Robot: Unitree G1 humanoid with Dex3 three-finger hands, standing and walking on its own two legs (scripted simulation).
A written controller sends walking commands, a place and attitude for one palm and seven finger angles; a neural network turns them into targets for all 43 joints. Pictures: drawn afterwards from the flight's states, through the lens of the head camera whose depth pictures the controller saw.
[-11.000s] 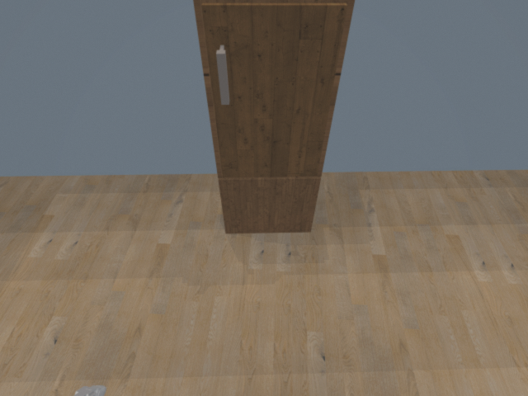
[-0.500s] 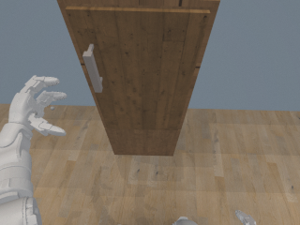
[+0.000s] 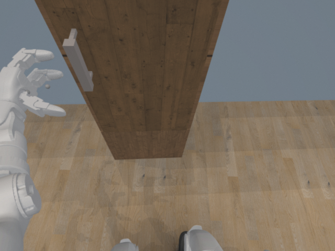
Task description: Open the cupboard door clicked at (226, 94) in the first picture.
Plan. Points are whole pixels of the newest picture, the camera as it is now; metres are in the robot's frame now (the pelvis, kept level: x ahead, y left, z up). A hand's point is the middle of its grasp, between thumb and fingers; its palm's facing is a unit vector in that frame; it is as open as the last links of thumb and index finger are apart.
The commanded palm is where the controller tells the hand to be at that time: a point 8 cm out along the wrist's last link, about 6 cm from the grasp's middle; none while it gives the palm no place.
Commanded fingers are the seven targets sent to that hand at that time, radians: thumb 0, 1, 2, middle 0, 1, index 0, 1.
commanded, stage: move the hooked fingers beside the handle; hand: left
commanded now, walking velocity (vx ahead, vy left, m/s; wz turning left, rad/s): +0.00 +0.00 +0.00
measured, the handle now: (81, 62) +0.55 +0.20 +0.09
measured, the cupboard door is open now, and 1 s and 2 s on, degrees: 0 0 0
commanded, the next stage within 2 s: slide the fingers in behind the handle in 1.14 s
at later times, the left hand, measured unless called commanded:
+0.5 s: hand (50, 69) +0.52 +0.26 +0.10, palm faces -0.03 -1.00 -0.01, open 14.0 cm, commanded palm +0.49 +0.31 +0.09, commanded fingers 0.00 -0.50 0.30 -0.30 -1.20 -0.30 -1.20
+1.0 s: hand (51, 76) +0.49 +0.25 +0.10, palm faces -0.02 -1.00 -0.01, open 14.0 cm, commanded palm +0.47 +0.30 +0.09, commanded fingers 0.00 -0.50 0.30 -0.30 -1.20 -0.30 -1.20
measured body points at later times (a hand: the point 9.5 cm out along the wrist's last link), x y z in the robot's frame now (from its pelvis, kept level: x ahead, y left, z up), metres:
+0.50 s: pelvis +0.01 +0.01 +0.00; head +0.15 +0.02 +0.43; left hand +0.51 +0.31 +0.10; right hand +0.00 -0.26 -0.10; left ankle -0.02 +0.13 -0.70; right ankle +0.05 -0.12 -0.70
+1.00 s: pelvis +0.02 +0.01 +0.00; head +0.12 +0.03 +0.43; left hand +0.49 +0.30 +0.10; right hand +0.06 -0.25 -0.11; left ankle -0.02 +0.13 -0.70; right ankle +0.05 -0.12 -0.70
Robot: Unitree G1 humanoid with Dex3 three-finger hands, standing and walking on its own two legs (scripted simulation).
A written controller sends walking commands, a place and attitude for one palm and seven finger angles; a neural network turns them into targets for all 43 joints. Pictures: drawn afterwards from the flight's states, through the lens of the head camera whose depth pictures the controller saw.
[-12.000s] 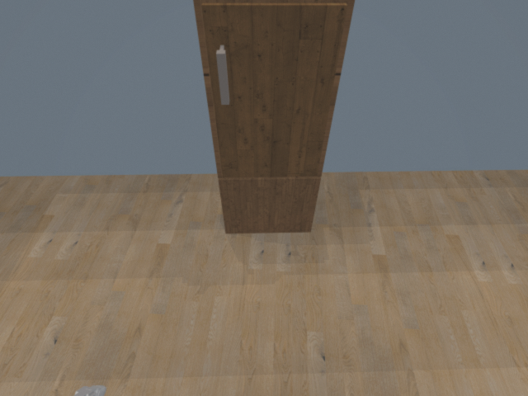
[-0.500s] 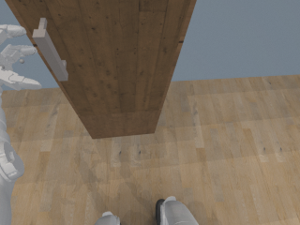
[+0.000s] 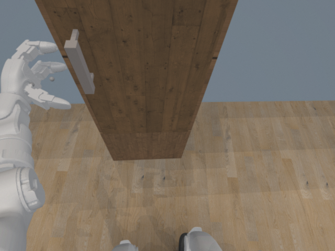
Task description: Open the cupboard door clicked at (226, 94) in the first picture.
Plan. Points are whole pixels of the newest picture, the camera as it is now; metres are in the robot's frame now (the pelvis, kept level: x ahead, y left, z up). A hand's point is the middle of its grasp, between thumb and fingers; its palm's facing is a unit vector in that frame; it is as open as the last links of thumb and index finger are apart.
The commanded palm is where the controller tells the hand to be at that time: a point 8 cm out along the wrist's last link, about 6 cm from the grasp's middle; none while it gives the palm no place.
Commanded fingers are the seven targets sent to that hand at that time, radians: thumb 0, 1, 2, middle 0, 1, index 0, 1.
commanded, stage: move the hooked fingers beside the handle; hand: left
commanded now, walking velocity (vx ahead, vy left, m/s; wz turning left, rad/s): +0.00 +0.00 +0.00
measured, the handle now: (83, 64) +0.54 +0.18 +0.09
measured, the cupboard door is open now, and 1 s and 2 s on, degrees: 0 0 0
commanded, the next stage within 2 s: slide the fingers in behind the handle in 0.14 s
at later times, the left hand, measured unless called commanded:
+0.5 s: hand (55, 79) +0.48 +0.23 +0.10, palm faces -0.03 -1.00 -0.01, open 14.0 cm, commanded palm +0.46 +0.28 +0.09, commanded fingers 0.00 -0.50 0.30 -0.30 -1.20 -0.30 -1.20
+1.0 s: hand (72, 79) +0.48 +0.20 +0.10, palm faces -0.04 -1.00 -0.01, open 14.0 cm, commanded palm +0.46 +0.24 +0.09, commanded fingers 0.00 -0.50 0.30 -0.30 -1.20 -0.30 -1.20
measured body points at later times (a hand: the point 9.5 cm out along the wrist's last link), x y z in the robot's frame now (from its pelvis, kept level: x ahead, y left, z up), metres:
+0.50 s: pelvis -0.01 -0.01 +0.00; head +0.11 +0.01 +0.43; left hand +0.47 +0.28 +0.10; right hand -0.01 -0.28 -0.11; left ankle -0.04 +0.11 -0.70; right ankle +0.04 -0.14 -0.70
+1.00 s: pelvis +0.00 +0.00 +0.00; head +0.10 +0.01 +0.44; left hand +0.48 +0.25 +0.10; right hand +0.02 -0.26 -0.11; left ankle -0.04 +0.11 -0.70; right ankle +0.04 -0.14 -0.70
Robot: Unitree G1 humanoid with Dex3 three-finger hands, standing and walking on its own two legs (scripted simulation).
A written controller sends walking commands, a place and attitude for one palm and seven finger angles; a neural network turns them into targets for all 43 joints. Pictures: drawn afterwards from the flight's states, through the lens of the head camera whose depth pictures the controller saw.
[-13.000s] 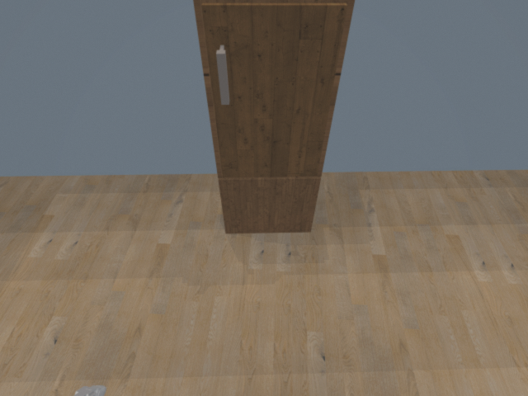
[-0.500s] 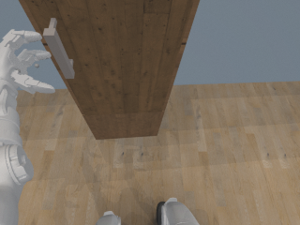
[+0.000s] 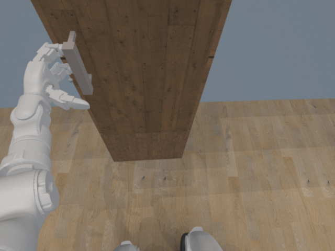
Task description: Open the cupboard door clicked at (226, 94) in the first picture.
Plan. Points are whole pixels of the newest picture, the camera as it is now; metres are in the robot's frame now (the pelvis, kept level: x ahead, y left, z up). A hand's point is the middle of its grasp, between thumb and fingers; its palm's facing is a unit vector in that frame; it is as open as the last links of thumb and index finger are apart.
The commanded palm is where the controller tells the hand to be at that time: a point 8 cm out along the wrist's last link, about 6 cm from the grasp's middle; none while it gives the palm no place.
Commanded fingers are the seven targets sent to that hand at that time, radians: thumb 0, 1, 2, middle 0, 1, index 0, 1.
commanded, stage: slide the fingers in behind the handle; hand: left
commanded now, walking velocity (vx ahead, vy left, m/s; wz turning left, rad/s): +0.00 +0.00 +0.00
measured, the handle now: (80, 65) +0.54 +0.19 +0.09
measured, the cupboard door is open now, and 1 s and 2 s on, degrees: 0 0 3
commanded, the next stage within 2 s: close the thumb around the handle in 0.84 s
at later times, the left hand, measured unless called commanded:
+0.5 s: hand (88, 79) +0.49 +0.16 +0.09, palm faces +0.00 -1.00 -0.02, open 14.0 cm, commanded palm +0.47 +0.21 +0.09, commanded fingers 0.00 -0.50 0.30 -0.30 -1.20 -0.30 -1.20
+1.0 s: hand (88, 79) +0.49 +0.16 +0.09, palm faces -0.01 -1.00 -0.03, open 14.0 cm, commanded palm +0.47 +0.22 +0.09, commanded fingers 0.00 -0.28 0.40 -0.32 -1.22 -0.32 -1.22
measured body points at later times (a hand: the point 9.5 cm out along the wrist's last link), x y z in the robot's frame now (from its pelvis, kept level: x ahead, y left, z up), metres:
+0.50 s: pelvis +0.00 -0.01 +0.00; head +0.10 -0.01 +0.44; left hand +0.48 +0.22 +0.10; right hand +0.01 -0.28 -0.12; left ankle -0.03 +0.11 -0.70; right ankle +0.04 -0.14 -0.70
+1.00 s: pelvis -0.01 -0.01 +0.00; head +0.10 -0.01 +0.44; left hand +0.49 +0.22 +0.10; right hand +0.01 -0.28 -0.12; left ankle -0.03 +0.11 -0.70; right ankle +0.04 -0.14 -0.70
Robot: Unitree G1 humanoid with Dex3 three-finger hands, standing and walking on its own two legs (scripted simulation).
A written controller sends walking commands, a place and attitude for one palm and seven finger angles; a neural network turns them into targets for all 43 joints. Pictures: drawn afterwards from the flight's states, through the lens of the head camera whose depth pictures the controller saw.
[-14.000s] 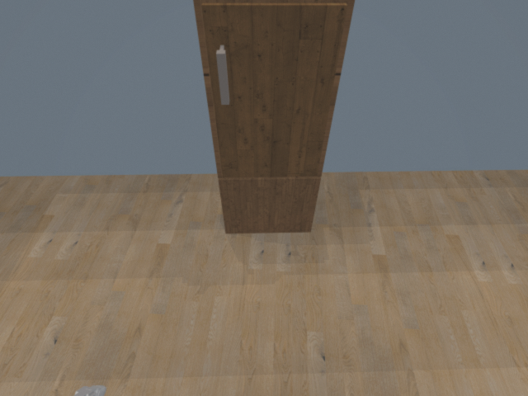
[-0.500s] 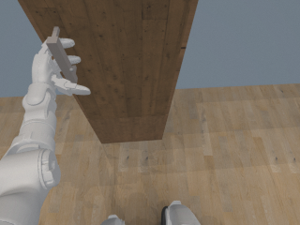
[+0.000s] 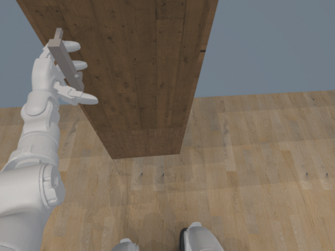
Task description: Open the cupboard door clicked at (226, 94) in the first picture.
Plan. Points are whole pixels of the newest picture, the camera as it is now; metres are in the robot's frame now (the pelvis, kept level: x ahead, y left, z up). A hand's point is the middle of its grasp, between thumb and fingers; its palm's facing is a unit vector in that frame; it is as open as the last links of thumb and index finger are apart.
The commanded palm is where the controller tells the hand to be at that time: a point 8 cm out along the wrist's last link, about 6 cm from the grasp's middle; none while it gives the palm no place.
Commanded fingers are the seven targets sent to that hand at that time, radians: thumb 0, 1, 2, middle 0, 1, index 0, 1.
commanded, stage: close the thumb around the handle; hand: left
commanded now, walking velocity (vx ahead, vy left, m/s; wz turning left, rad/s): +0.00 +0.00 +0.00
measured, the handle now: (69, 62) +0.55 +0.20 +0.09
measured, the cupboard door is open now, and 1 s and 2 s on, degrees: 0 3 39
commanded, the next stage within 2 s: pull the door open along its arc in 0.64 s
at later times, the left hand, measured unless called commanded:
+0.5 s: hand (74, 76) +0.50 +0.18 +0.09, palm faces -0.01 -1.00 -0.02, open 6.5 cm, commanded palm +0.47 +0.23 +0.10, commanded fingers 0.00 0.90 0.90 -0.40 -1.35 -0.40 -1.35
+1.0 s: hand (76, 83) +0.48 +0.17 +0.09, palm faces -0.01 -1.00 -0.02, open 5.9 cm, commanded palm +0.42 +0.23 +0.10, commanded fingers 0.00 0.90 0.90 -0.40 -1.35 -0.40 -1.35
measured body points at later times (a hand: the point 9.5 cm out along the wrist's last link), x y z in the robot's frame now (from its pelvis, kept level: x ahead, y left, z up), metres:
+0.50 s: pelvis +0.01 +0.01 +0.00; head +0.11 +0.01 +0.44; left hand +0.49 +0.23 +0.10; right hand +0.03 -0.26 -0.12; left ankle -0.02 +0.13 -0.70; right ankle +0.05 -0.12 -0.70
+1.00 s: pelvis +0.01 +0.00 +0.01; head +0.10 +0.00 +0.45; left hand +0.47 +0.23 +0.10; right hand +0.03 -0.26 -0.11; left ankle -0.02 +0.13 -0.70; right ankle +0.05 -0.12 -0.70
